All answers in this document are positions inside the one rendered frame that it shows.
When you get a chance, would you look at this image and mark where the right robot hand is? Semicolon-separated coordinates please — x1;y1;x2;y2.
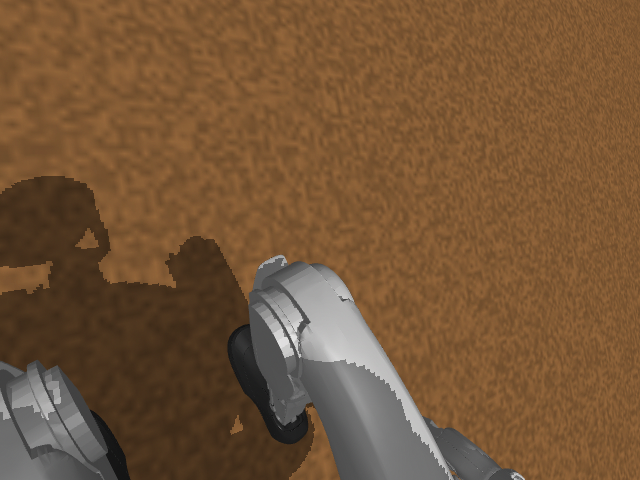
422;416;502;480

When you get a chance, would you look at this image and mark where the left robot foot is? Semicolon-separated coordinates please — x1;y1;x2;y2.
89;409;131;480

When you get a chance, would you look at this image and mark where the right robot foot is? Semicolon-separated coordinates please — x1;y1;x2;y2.
227;324;308;444

